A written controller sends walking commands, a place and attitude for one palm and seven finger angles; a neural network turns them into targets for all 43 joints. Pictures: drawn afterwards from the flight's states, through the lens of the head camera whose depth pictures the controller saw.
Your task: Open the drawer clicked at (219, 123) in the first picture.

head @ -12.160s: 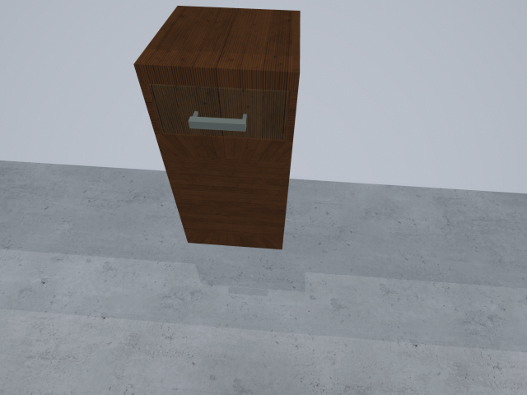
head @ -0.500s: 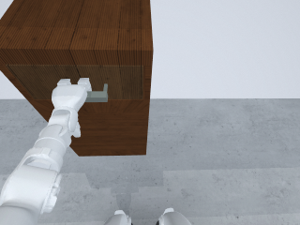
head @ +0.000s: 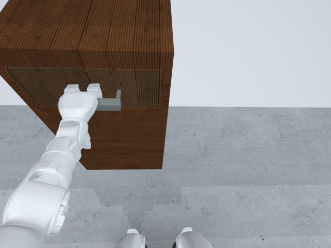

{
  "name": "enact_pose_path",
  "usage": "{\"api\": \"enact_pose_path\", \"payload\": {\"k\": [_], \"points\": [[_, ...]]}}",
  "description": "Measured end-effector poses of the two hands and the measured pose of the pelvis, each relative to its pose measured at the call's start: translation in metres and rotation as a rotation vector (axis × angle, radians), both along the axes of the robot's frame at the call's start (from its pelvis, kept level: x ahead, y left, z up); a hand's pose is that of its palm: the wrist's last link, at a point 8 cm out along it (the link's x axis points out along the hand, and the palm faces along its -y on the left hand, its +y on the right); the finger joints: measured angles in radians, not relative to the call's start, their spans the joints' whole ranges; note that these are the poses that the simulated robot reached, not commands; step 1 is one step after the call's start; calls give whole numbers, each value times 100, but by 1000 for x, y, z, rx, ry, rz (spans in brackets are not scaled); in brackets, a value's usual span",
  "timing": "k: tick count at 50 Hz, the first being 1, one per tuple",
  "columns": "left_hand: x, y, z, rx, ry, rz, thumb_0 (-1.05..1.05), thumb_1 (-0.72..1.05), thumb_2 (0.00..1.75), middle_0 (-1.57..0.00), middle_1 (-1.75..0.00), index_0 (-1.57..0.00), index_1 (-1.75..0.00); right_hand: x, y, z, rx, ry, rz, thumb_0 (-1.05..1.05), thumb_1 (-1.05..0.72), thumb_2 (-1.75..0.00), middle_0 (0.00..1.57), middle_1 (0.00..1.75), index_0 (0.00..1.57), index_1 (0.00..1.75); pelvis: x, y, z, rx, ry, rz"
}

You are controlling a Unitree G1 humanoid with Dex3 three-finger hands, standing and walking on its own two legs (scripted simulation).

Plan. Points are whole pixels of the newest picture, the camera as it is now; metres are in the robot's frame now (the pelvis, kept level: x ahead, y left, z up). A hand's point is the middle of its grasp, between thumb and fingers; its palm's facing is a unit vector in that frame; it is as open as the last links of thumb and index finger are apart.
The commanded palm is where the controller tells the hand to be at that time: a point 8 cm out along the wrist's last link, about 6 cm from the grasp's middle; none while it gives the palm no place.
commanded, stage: lower the fingers behind the handle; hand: left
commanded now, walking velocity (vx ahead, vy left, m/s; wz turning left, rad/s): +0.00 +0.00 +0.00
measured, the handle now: (91, 98) +0.51 +0.18 +0.00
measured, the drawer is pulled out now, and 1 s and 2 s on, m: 0.00 0.00 0.05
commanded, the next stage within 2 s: close the thumb around the handle in 0.08 s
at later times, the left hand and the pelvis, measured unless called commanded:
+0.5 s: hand (85, 116) +0.46 +0.20 -0.02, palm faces -0.04 -0.03 -1.00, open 10.9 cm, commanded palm +0.45 +0.20 +0.04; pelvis +0.01 +0.00 +0.00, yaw +0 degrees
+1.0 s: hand (85, 116) +0.46 +0.20 -0.02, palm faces -0.04 -0.03 -1.00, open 5.7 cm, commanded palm +0.44 +0.20 +0.04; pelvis +0.01 +0.01 +0.00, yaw -1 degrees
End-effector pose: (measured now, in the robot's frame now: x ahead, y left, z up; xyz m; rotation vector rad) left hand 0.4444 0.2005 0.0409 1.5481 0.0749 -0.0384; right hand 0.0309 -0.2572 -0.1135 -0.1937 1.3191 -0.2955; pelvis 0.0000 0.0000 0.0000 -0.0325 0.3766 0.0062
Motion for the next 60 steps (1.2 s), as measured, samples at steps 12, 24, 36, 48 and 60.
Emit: {"api": "enact_pose_path", "payload": {"k": [12,24,36,48,60], "points": [[-1,4,-5,-19,-51,-28,0,-48,31,-32,-121,-34,-123,0,-8,-2,-24,20,4,1,-91,-90,20,30,21,30,2,4,-6,-5,19,-1],[0,1,-3,-13,-39,-5,0,-9,47,-35,-125,-34,-126,2,0,0,-3,27,-8,1,-91,-90,20,30,21,30,5,5,0,-4,6,-5],[1,3,-2,-13,-43,-20,0,54,74,-39,-131,-36,-131,2,-2,0,-14,21,-2,1,-90,-90,20,30,21,30,4,5,-2,-4,9,-3],[0,3,-3,-10,-33,-14,0,69,80,-36,-134,-40,-134,0,-3,1,-12,21,-20,1,-91,-90,20,30,21,30,6,5,0,-2,4,-14],[-2,3,-3,-31,-29,-16,1,71,77,-32,-135,-42,-135,8,0,3,10,20,-41,1,-91,-90,20,30,21,30,17,6,5,3,-1,-36]]}}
